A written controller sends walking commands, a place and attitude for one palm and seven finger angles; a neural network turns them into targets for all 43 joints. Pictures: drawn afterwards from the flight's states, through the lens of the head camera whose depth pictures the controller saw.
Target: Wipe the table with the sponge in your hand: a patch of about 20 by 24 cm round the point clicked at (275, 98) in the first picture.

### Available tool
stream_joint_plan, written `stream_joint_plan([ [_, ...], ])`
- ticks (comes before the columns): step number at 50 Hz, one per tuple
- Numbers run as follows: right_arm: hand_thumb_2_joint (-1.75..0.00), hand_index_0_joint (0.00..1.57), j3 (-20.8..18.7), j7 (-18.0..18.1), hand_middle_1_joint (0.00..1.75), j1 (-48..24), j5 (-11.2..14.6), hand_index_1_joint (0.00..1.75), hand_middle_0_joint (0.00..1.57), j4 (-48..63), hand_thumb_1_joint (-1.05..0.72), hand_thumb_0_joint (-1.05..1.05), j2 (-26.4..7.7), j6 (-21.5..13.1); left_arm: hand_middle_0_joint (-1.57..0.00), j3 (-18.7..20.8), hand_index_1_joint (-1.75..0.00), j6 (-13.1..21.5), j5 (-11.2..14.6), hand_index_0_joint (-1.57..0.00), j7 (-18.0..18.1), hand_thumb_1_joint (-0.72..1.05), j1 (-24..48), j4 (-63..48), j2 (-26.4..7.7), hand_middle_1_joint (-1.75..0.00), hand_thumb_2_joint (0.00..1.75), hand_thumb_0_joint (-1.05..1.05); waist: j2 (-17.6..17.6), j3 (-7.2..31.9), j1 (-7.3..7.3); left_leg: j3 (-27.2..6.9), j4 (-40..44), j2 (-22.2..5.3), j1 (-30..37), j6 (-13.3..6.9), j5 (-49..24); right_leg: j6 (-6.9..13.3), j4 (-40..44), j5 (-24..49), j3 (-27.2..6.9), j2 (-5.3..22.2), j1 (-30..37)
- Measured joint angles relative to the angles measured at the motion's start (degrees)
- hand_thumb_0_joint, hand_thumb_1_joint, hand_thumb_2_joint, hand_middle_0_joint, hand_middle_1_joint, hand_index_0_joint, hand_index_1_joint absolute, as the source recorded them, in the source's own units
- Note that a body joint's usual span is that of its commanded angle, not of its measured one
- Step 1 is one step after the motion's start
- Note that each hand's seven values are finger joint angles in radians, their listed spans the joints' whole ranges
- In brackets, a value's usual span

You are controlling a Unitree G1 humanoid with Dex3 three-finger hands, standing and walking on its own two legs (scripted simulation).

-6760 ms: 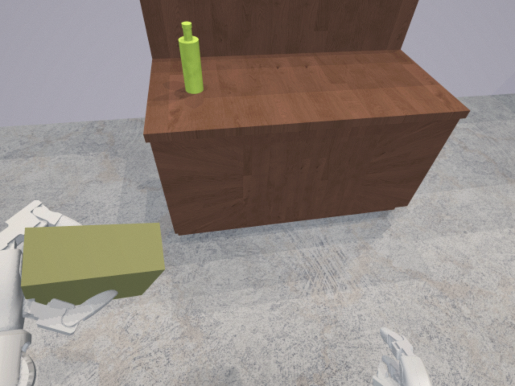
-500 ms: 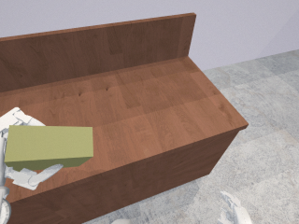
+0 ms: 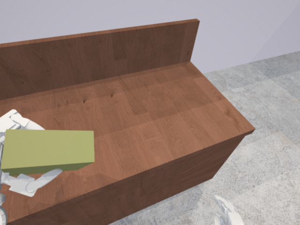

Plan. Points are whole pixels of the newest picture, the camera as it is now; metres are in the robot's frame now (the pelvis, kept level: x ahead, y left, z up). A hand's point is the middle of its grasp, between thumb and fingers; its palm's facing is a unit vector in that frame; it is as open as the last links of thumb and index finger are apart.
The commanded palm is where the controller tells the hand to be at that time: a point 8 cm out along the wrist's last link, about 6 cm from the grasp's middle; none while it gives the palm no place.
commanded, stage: shuffle to correct the standing spot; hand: left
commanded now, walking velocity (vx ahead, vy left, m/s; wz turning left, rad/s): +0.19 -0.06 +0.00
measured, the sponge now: (62, 153) +0.21 +0.20 +0.15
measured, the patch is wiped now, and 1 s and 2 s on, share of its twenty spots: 0.00 0.00 0.00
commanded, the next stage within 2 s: come to a stop and stand still in 0.46 s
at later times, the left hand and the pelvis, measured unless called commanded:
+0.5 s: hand (40, 143) +0.23 +0.24 +0.16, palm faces +0.38 -0.84 -0.39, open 10.0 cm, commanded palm +0.16 +0.28 +0.18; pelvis +0.00 +0.00 +0.00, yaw +0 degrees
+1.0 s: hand (41, 141) +0.23 +0.25 +0.16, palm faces +0.27 -0.84 -0.46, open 10.0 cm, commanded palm +0.17 +0.29 +0.18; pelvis +0.01 +0.01 +0.01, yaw -1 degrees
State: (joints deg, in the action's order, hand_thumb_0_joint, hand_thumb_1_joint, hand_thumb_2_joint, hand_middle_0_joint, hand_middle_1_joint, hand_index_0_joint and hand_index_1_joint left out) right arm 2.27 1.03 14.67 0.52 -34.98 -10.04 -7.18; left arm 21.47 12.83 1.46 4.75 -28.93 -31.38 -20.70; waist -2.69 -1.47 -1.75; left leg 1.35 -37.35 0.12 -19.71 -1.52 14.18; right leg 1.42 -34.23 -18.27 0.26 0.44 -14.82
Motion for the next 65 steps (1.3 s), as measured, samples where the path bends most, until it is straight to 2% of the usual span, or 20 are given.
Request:
stream_joint_plan([
  [2, -0.90, 0.20, -1.0, 0.6, 0.30, -0.4, -0.2, 0.30, 0.20, 0.3, -0.91, 0.01, -0.4, -0.5, -0.76, 0.6, -1.34, 0.2, -0.4, -0.75, 0.7, -0.48, 2.3, 1.8, -0.9, -1.34, 1.00, 0.00, 0.3, -0.5, -0.01, -0.7, 5.0, 0.4, 2.6, 1.6, 0.2, -0.3, -7.3, -3.0, -0.6, 0.2, -3.1],
  [6, -0.90, 0.20, -1.3, 1.1, 0.30, -2.9, -0.2, 0.30, 0.20, -1.2, -0.91, 0.01, 1.1, 0.4, -0.76, 0.6, -1.34, -2.7, -0.9, -0.75, 0.6, -0.48, 7.8, 7.9, -2.0, -1.34, 1.00, 0.00, -1.2, -1.6, 1.66, -0.7, 6.7, 2.3, 3.4, 0.9, -1.3, -0.7, -19.2, -6.3, -0.7, 0.0, -7.9],
  [10, -0.90, 0.20, -0.2, 0.3, 0.30, -2.2, 0.0, 0.30, 0.20, 1.1, -0.91, 0.01, 1.0, -0.1, -0.76, 0.1, -1.34, -3.1, -0.9, -0.75, 0.2, -0.48, 3.9, 4.0, -2.1, -1.34, 1.00, 0.00, -0.1, -0.1, 2.92, -1.6, 6.0, 1.3, 1.4, 1.6, -1.5, -0.3, -2.6, -0.8, 2.8, -0.6, -3.5],
  [11, -0.90, 0.20, -0.1, 0.3, 0.30, -2.3, -0.1, 0.30, 0.20, 1.5, -0.91, 0.01, 0.6, -0.2, -0.76, -0.1, -1.34, -2.5, -0.9, -0.75, -0.1, -0.48, 2.8, 2.8, -2.1, -1.34, 1.00, 0.00, 0.9, -0.2, 2.85, -1.9, 4.1, 0.4, 0.4, 1.8, -0.5, 1.4, 0.1, 1.1, 3.5, -1.5, -2.6],
  [13, -0.90, 0.20, -0.4, 0.4, 0.30, -2.4, 0.0, 0.30, 0.20, 1.0, -0.91, 0.01, 0.0, 0.2, -0.76, -0.5, -1.34, -2.0, -0.3, -0.75, -0.5, -0.48, 1.0, 1.1, -2.1, -1.34, 1.00, 0.00, 2.5, -0.1, 2.57, -3.1, -0.4, -0.6, -1.1, 1.0, 3.6, 3.1, 1.5, 2.5, 4.2, -3.3, -2.0],
  [16, -0.90, 0.20, -1.0, 0.7, 0.30, -1.7, 0.4, 0.30, 0.20, -0.3, -0.91, 0.01, -0.3, 1.1, -0.76, -0.9, -1.34, -2.2, 0.8, -0.75, -0.2, -0.48, 0.1, 0.9, -1.7, -1.34, 1.00, 0.00, 1.1, 1.2, 1.48, -1.8, -9.4, 0.3, -3.2, 0.7, 6.9, 3.5, 3.8, 3.4, 3.2, -3.2, -1.1],
  [19, -0.90, 0.20, -0.9, 1.6, 0.30, -1.0, 0.3, 0.30, 0.20, -0.4, -0.91, 0.01, -1.2, 1.2, -0.76, -0.6, -1.34, -2.6, 1.0, -0.75, 1.0, -0.48, 1.0, 2.8, -0.9, -1.34, 1.00, 0.00, 0.1, 2.0, 1.32, 0.3, 0.0, 0.2, 1.4, 0.0, 3.8, 3.0, 5.0, 3.8, 2.5, -2.7, -0.2],
  [21, -0.90, 0.20, -1.7, 2.0, 0.30, -1.0, 0.1, 0.30, 0.20, 0.4, -0.91, 0.01, -2.5, 0.8, -0.76, -0.6, -1.34, -2.5, 0.8, -0.75, 1.6, -0.48, 2.2, 4.1, -0.3, -1.34, 1.00, 0.00, 1.8, 1.8, 1.62, -1.3, 6.5, -0.5, 4.5, 0.5, 0.7, 2.6, 2.5, 2.5, 3.0, -3.5, -0.9],
  [24, -0.90, 0.20, -2.3, 2.5, 0.30, -2.2, 0.4, 0.30, 0.20, -0.3, -0.91, 0.01, -2.2, 1.7, -0.76, -1.0, -1.34, -3.5, 0.2, -0.75, 1.5, -0.48, 4.4, 6.8, 0.0, -1.34, 1.00, 0.00, 0.9, 1.1, 1.79, -1.0, 5.8, 0.5, 5.1, 1.3, 1.8, 2.2, 1.0, 1.3, 2.6, -2.5, -0.6],
  [29, -0.90, 0.20, -1.6, 2.0, 0.30, -2.6, 0.3, 0.30, 0.20, 0.6, -0.91, 0.01, -1.6, 1.6, -0.76, -1.7, -1.34, -3.7, 0.2, -0.75, 0.9, -0.48, 3.1, 4.9, -0.2, -1.34, 1.00, 0.00, 2.3, 1.1, 2.64, -2.8, 4.9, -0.7, 4.2, 1.4, 2.2, 2.8, 4.9, 2.9, 4.2, -3.8, 1.1],
  [31, -0.90, 0.20, -1.5, 1.8, 0.30, -2.7, 0.2, 0.30, 0.20, 0.9, -0.91, 0.01, -1.3, 1.6, -0.76, -1.7, -1.34, -3.2, 0.8, -0.75, 0.8, -0.48, 1.8, 3.3, -0.5, -1.34, 1.00, 0.00, 2.1, 1.2, 2.47, -2.8, 4.3, -1.0, 3.8, 1.5, 2.7, 3.0, 4.8, 2.8, 4.2, -4.1, 0.9],
  [32, -0.90, 0.20, -2.2, 1.8, 0.30, -2.0, 0.1, 0.30, 0.20, 1.0, -0.91, 0.01, -0.9, 0.6, -0.76, -1.3, -1.34, -3.0, -0.6, -0.75, -0.5, -0.48, 4.3, 3.8, -2.3, -1.34, 1.00, 0.00, 2.0, 0.6, 1.19, -2.1, 3.0, -1.5, 3.3, 1.3, 2.8, 3.0, 5.1, 2.8, 4.4, -4.4, 1.2],
  [34, -0.90, 0.20, -2.7, 1.5, 0.30, -1.6, 0.0, 0.30, 0.20, 0.1, -0.91, 0.01, -0.8, -0.3, -0.76, 1.1, -1.34, -1.5, -1.4, -0.75, -1.9, -0.48, 14.1, 8.6, -7.2, -1.34, 1.00, 0.00, 1.4, -1.2, -1.30, -1.5, 3.7, -1.8, 3.6, 1.2, 2.6, 3.3, 4.8, 2.9, 4.8, -4.6, 1.3],
  [36, -0.90, 0.20, -2.0, 0.4, 0.30, -3.1, 0.1, 0.30, 0.20, -0.8, -0.91, 0.01, -1.1, 0.1, -0.76, 4.6, -1.34, -0.5, -0.5, -0.75, -1.2, -0.48, 20.7, 13.5, -8.4, -1.34, 1.00, 0.00, 0.6, -2.7, -2.05, -0.2, 4.0, -1.1, 4.4, 1.3, 2.4, 3.0, 2.4, 2.1, 3.7, -3.7, 0.5],
  [39, -0.90, 0.20, -2.1, -1.7, 0.30, -4.0, 0.7, 0.30, 0.20, 0.7, -0.91, 0.01, -1.8, 0.6, -0.76, 6.8, -1.34, -0.8, 1.2, -0.75, 0.1, -0.48, 19.3, 14.3, -5.3, -1.34, 1.00, 0.00, 1.6, -2.7, -0.56, 2.0, 3.9, 0.1, 4.7, 0.4, 2.9, 0.2, -1.8, 0.4, 1.7, -2.3, -1.6],
  [42, -0.90, 0.20, -2.2, -2.6, 0.30, -3.3, 1.0, 0.30, 0.20, 1.7, -0.91, 0.01, -1.8, 0.4, -0.76, 2.9, -1.34, -0.5, 0.8, -0.75, -0.9, -0.48, 12.2, 10.5, -1.2, -1.34, 1.00, 0.00, 3.8, -2.3, 1.45, 1.8, 3.9, 0.2, 4.9, -0.1, 3.3, 1.9, 0.1, 0.3, 2.1, -2.2, -0.3],
  [45, -0.90, 0.20, -1.4, -2.4, 0.30, -2.9, 1.0, 0.30, 0.20, 0.9, -0.91, 0.01, -0.9, 0.6, -0.76, -1.0, -1.34, 0.2, 0.6, -0.75, -2.3, -0.48, 5.4, 6.9, -0.8, -1.34, 1.00, 0.00, 3.5, -2.2, 2.35, 1.1, 4.3, -0.1, 4.8, 0.3, 2.7, 1.7, 2.5, 1.6, 2.5, -2.6, 0.6],
  [53, -0.90, 0.20, -0.4, 0.0, 0.30, -2.0, 0.6, 0.30, 0.20, 0.9, -0.91, 0.01, -0.9, -0.4, -0.76, 0.7, -1.34, 0.4, 0.7, -0.75, -2.0, -0.48, 4.7, 7.1, -3.1, -1.34, 1.00, 0.00, 2.1, -2.1, 0.70, 0.4, 9.3, 0.5, 6.5, 0.0, -0.2, 1.0, 7.4, 4.6, 2.8, -2.3, 2.4],
  [57, -0.90, 0.20, -0.5, 0.4, 0.30, -2.7, 0.5, 0.30, 0.20, 0.8, -0.91, 0.01, -1.6, -0.8, -0.76, 1.0, -1.34, 0.4, 1.0, -0.75, -1.2, -0.48, 6.2, 8.2, -1.9, -1.34, 1.00, 0.00, 2.6, -0.8, -0.09, 0.5, 10.6, 0.6, 6.5, -0.5, -1.4, 0.5, 9.7, 6.5, 2.7, -2.2, 2.9],
  [65, -0.90, 0.20, 0.1, 1.4, 0.30, -3.6, 0.1, 0.30, 0.20, 1.8, -0.91, 0.01, -1.6, -1.1, -0.76, -2.8, -1.34, 0.4, -0.6, -0.75, -1.1, -0.48, 6.8, 10.3, 0.9, -1.34, 1.00, 0.00, 2.1, 1.3, -0.64, 1.1, 12.8, 1.2, 6.3, -1.4, -3.4, -0.3, 12.3, 8.9, 2.1, -1.7, 2.7],
])
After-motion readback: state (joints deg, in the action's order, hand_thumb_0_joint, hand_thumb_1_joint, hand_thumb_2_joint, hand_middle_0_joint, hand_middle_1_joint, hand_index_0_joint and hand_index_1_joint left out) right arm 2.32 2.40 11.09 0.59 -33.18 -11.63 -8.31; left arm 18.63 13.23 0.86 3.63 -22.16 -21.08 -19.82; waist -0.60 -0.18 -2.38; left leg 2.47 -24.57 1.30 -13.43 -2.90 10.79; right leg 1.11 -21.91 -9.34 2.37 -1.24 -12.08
